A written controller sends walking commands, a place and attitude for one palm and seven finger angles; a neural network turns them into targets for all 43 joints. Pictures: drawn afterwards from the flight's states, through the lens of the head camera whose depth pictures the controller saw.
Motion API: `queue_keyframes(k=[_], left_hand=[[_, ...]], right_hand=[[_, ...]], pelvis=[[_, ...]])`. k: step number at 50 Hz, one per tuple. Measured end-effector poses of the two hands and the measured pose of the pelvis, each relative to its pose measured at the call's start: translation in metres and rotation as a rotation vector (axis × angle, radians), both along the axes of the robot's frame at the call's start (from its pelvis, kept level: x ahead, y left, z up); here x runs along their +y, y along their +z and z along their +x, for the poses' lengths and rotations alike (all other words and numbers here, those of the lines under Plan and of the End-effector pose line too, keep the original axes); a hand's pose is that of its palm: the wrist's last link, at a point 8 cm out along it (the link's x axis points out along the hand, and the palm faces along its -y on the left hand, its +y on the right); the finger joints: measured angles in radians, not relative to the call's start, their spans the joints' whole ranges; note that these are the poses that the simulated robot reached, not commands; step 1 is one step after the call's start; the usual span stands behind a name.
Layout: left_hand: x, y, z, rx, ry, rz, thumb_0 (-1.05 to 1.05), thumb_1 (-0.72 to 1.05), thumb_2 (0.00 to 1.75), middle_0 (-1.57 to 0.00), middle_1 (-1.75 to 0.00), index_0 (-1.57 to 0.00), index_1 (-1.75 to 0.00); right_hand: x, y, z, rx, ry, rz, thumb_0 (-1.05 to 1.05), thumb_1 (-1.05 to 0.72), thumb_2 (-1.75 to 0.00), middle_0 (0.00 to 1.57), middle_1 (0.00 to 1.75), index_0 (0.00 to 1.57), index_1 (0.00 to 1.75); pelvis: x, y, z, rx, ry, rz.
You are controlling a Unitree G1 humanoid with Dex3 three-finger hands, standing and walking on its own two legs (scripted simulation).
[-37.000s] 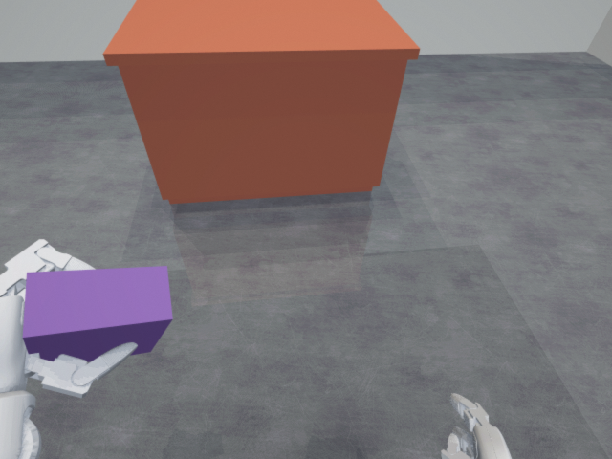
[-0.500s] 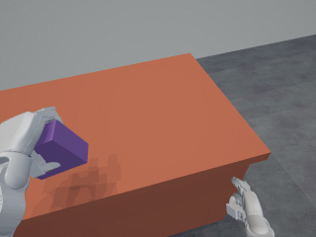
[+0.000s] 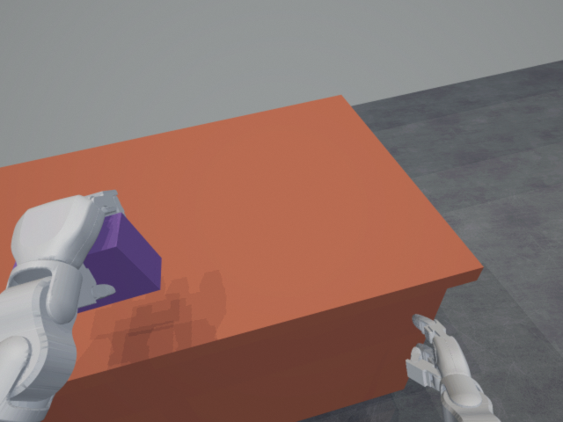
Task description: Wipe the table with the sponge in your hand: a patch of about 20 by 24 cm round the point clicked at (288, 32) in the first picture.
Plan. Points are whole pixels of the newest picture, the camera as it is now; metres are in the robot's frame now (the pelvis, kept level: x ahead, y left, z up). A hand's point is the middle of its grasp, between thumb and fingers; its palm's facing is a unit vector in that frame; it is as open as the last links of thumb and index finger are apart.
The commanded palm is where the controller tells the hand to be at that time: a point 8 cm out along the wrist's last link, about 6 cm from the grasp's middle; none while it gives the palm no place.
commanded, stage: turn the palm down, sponge in hand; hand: left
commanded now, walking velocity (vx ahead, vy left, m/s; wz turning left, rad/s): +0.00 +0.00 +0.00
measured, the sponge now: (103, 272) +0.24 +0.29 +0.12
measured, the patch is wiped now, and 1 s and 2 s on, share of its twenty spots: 0.00 0.00 0.00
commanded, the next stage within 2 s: move the sponge above the wiping area in 0.30 s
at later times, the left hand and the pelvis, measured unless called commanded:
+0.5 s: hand (108, 256) +0.24 +0.26 +0.16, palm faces +0.12 -0.05 -0.99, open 9.9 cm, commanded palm +0.19 +0.26 +0.23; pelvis +0.00 -0.02 +0.00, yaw +0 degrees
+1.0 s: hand (116, 262) +0.24 +0.26 +0.15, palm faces +0.09 -0.05 -0.99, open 9.9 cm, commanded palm +0.20 +0.26 +0.21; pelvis +0.00 -0.02 +0.00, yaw +0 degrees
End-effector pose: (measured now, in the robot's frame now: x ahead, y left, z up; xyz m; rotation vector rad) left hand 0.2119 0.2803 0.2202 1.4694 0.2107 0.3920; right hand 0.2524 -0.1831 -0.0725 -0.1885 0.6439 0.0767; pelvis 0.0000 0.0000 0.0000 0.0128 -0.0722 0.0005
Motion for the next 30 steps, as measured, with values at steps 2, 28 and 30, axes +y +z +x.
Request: queue_keyframes(k=[2, 28, 30], left_hand=[[-0.002, 0.0, -0.001, 0.001, -0.001, 0.005, 0.0, -0.49, 1.05, -0.77, -1.35, -0.76, -1.36], [-0.022, -0.006, 0.003, 0.017, 0.003, 0.011, 0.0, -0.49, 1.05, -0.77, -1.35, -0.76, -1.36], [-0.022, -0.007, 0.005, 0.02, 0.006, 0.012, 0.0, -0.49, 1.05, -0.77, -1.35, -0.76, -1.36]], right_hand=[[-0.001, 0.0, 0.0, -0.001, 0.004, 0.001, 0.02, -0.9, -0.9, 0.2, 0.3, 0.2, 0.3], [-0.034, 0.002, 0.0, -0.042, -0.034, -0.006, 0.02, -0.9, -0.9, 0.2, 0.3, 0.2, 0.3], [-0.037, 0.002, -0.001, -0.04, -0.042, -0.007, 0.02, -0.9, -0.9, 0.2, 0.3, 0.2, 0.3]], pelvis=[[-0.002, 0.0, -0.001, -0.004, -0.002, 0.001], [-0.024, -0.002, -0.002, -0.016, -0.008, 0.008], [-0.025, -0.002, -0.002, -0.015, -0.008, 0.009]])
